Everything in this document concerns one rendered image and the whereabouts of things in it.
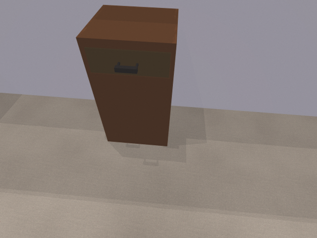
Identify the handle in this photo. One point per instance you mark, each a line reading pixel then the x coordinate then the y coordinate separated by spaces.
pixel 126 69

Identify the cabinet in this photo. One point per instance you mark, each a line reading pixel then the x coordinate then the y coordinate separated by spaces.
pixel 133 109

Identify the drawer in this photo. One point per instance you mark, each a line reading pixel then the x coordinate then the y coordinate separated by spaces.
pixel 102 60

